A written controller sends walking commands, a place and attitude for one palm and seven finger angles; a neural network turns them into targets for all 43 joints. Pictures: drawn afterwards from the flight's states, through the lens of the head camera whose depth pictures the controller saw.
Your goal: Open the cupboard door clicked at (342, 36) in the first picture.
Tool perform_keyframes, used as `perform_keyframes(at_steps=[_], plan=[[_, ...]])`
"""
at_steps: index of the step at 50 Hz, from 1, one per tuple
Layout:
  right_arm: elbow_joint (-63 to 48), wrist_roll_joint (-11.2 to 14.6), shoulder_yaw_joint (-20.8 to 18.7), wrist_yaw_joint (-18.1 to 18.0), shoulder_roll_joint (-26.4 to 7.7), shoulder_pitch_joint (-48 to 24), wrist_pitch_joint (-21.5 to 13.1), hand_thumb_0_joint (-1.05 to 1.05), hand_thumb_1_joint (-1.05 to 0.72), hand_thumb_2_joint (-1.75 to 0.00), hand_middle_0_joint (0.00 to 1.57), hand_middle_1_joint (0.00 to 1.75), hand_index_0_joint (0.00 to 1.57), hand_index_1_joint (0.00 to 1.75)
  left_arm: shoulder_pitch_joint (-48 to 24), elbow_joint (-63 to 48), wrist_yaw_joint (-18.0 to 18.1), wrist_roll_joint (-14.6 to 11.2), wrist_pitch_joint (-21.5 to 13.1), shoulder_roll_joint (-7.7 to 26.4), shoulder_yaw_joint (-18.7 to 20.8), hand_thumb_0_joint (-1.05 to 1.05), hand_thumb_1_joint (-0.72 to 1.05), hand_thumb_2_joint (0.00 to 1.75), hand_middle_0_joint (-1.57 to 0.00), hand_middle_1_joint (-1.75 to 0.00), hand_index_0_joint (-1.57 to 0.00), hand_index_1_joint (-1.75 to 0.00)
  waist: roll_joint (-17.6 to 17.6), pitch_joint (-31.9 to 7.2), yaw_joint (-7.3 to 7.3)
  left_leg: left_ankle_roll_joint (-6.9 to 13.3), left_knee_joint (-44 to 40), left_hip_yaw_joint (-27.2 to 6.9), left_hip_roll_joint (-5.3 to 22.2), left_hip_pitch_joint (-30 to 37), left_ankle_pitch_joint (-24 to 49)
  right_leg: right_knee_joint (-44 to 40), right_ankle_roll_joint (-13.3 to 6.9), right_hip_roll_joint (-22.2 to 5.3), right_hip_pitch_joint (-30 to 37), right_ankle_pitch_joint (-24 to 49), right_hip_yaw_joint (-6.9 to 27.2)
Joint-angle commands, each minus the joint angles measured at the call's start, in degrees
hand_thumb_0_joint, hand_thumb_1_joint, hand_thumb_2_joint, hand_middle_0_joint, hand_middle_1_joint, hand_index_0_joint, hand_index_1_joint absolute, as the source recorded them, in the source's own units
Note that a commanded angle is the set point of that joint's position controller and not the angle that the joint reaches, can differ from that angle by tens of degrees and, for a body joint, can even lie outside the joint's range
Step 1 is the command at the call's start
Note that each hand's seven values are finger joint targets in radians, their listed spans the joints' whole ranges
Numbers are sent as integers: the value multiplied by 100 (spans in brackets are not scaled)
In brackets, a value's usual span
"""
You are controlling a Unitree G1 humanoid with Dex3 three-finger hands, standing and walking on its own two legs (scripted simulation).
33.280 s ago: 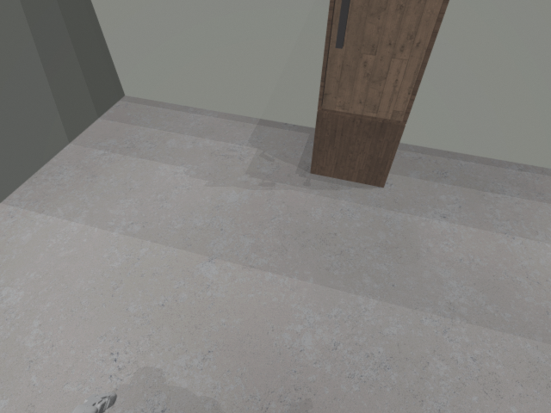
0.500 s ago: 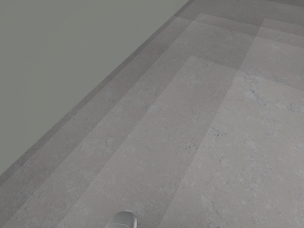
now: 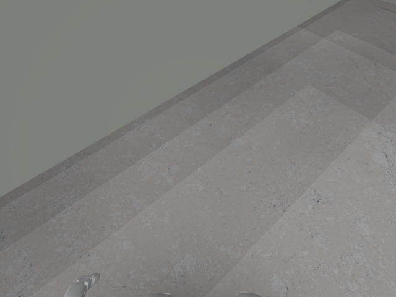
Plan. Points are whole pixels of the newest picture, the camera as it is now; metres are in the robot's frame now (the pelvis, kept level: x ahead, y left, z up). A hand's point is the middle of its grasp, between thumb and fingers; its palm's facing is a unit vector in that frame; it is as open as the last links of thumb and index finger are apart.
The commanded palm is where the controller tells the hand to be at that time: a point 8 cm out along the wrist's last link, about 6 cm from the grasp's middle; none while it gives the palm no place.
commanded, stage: turn to face it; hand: left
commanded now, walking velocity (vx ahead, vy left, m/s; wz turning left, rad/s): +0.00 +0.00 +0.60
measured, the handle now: out of the picture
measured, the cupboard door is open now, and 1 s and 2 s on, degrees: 49 49 49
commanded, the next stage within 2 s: none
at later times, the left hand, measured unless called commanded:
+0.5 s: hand out of the picture +0.01 +0.20 -0.18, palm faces +0.34 -0.91 -0.23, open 7.4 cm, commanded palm none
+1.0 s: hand out of the picture -0.01 +0.14 -0.15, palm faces +0.59 -0.77 -0.24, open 7.4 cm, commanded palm none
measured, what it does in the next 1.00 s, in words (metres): steps on the spot, turning left: right foot, then left foot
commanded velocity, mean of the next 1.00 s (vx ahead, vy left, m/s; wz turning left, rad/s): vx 0.00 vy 0.00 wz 0.60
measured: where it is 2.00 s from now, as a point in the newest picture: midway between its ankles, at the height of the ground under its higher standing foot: outside the picture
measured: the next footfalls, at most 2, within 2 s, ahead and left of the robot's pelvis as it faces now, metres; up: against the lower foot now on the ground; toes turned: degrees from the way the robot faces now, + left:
right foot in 0.04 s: +0.04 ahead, -0.14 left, +0.00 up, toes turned -1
left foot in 0.40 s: +0.03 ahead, +0.11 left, +0.00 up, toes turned +21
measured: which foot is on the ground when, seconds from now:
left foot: down 0.00-0.04, up 0.06-0.38, down 0.40-0.74, up 0.76-1.00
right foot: up 0.00-0.02, down 0.04-0.40, up 0.42-0.72, down 0.74-1.00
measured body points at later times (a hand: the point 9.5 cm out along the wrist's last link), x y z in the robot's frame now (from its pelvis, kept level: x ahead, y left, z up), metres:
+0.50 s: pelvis +0.02 -0.01 -0.01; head +0.07 +0.02 +0.44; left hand -0.01 +0.25 -0.16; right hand +0.20 -0.23 -0.13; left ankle -0.01 +0.10 -0.73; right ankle +0.01 -0.15 -0.68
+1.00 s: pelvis +0.05 -0.05 +0.01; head +0.10 -0.03 +0.45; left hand -0.04 +0.18 -0.14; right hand +0.29 -0.21 -0.14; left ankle -0.02 +0.05 -0.69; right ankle +0.09 -0.16 -0.73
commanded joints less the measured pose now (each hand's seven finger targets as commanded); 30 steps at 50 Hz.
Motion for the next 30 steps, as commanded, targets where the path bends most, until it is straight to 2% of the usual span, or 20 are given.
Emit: perform_keyframes(at_steps=[1,2,3,4,5,7,9,13,15,16,17,18,19,20,21,22,23,24,26,30], plan=[[-619,124,-303,-55,-792,-367,-89,0,-90,-90,20,30,20,30,1064,-197,103,73,-225,991,252,0,90,90,-20,-30,-20,-30,-682,-883,487,202,601,-485,152,-1358,-593,-2671,-348,-987,2245,416,1008],[-775,118,-256,-29,-535,-463,-98,0,-90,-90,20,30,20,30,1027,-249,138,120,-226,1446,308,0,90,90,-20,-30,-20,-30,-2107,-773,561,-132,2270,342,-422,-1799,-2122,-3104,-1009,-2472,1932,709,2421],[-739,73,-291,-3,-790,-456,-74,0,-90,-90,20,30,20,30,829,-304,164,65,-219,1317,234,0,90,90,-20,-30,-20,-30,-1622,-671,436,-51,3345,42,-41,-1605,-2119,-2983,-1299,-2568,1280,892,2147],[-603,56,-303,18,-749,-264,-33,0,-90,-90,20,30,20,30,374,-398,185,56,-237,941,159,0,90,90,-20,-30,-20,-30,-1495,-541,143,-63,3753,-70,123,-1616,-1627,-2901,-1231,-2134,1086,977,1571],[-461,54,-301,38,-670,-208,8,0,-90,-90,20,30,20,30,166,-440,173,34,-231,833,121,0,90,90,-20,-30,-20,-30,-1535,-487,41,-155,4014,138,160,-1628,-1352,-2700,-1114,-1815,1116,1566,1135],[-383,74,-236,92,-546,-130,44,0,-90,-90,20,30,20,30,87,-485,165,25,-243,653,57,0,90,90,-20,-30,-20,-30,-1384,-520,-41,-275,3785,405,238,-1483,-1051,-2389,-995,-1494,1309,2809,187],[-395,98,-185,103,-447,-250,36,0,-90,-90,20,30,20,30,346,-412,175,36,-270,698,71,0,90,90,-20,-30,-20,-30,-1291,-668,79,-334,3041,626,229,-1366,-1089,-2178,-993,-1512,1785,3609,-116],[-467,114,-88,123,-312,-607,-15,0,-90,-90,20,30,20,30,802,-217,169,67,-265,929,156,0,90,90,-20,-30,-20,-30,-1111,-711,350,-296,1657,985,150,-935,-1201,-1843,-1042,-1708,2146,4285,-237],[-478,126,-72,111,-329,-520,-61,0,-90,-90,20,30,20,30,806,-183,160,78,-260,1018,202,0,90,90,-20,-30,-20,-30,-1228,-837,333,-217,1045,1080,117,-627,-1151,-1590,-1035,-1817,2203,4438,-285],[-478,127,-80,110,-350,-433,-83,0,-90,-90,20,30,20,30,796,-162,144,80,-256,1026,202,0,90,90,-20,-30,-20,-30,-1260,-892,298,-191,652,1141,64,-389,-957,-1388,-936,-1782,2190,4468,-405],[-424,112,-97,95,-428,-238,-102,0,-90,-90,20,30,20,30,735,-177,129,45,-253,1028,224,0,90,90,-20,-30,-20,-30,-1154,-957,167,-138,205,1154,21,35,-493,-1137,-799,-1736,1954,4305,-545],[-337,92,-139,87,-595,124,-133,0,-90,-90,20,30,20,30,602,-212,110,-1,-240,1000,231,0,90,90,-20,-30,-20,-30,-877,-1063,-84,-58,-435,1050,55,773,258,-577,-571,-1648,1475,3880,-769],[-235,44,-271,52,-1101,580,-187,0,-90,-90,20,30,20,30,547,-326,77,-35,-211,751,195,0,90,90,-20,-30,-20,-30,336,-1400,-326,334,-711,-92,937,1844,1677,501,-214,-1194,381,2277,-1002],[-178,28,-419,-13,-1677,1008,-190,0,-90,-90,20,30,20,30,232,-592,47,-64,-184,331,46,0,90,90,-20,-30,-20,-30,1850,-1381,-569,1281,-894,-2099,2373,2346,4109,1773,159,-388,-1173,-1524,-831],[-45,55,-393,-56,-1654,1248,-150,0,-90,-90,20,30,20,30,-159,-707,90,1,-104,490,25,0,90,90,-20,-30,-20,-30,1108,-1294,-608,1566,-720,-1858,2522,2228,4299,2253,41,-456,-1332,-1538,-89],[-113,22,-348,-93,-1569,1023,-176,0,-90,-90,20,30,20,30,-181,-729,96,8,-102,487,60,0,90,90,-20,-30,-20,-30,787,-1200,-485,1558,-816,-1632,2326,1859,3307,2383,16,-464,-1315,-1275,9],[-214,16,-334,-145,-1402,651,-195,0,-90,-90,20,30,20,30,-162,-568,99,13,-84,405,93,0,90,90,-20,-30,-20,-30,1216,-1101,-355,1380,-864,-1509,1935,1589,2829,2389,37,-457,-1344,-920,85],[-296,22,-293,-170,-1252,336,-191,0,-90,-90,20,30,20,30,-112,-444,75,14,-55,471,105,0,90,90,-20,-30,-20,-30,1250,-888,-234,1205,-971,-1244,1718,1197,2453,2369,44,-439,-1211,-574,180],[-380,25,-236,-173,-1157,49,-211,0,-90,-90,20,30,20,30,104,-348,20,17,-27,423,104,0,90,90,-20,-30,-20,-30,953,-777,-30,997,-1032,-907,1393,950,2031,2042,52,-322,-931,-210,115],[-404,-3,-287,-136,-1251,-14,-175,0,-90,-90,20,30,20,30,104,-358,19,-6,-18,365,79,0,90,90,-20,-30,-20,-30,700,-771,-16,988,-1089,-1026,1265,615,1233,831,31,-93,-301,-257,-30]])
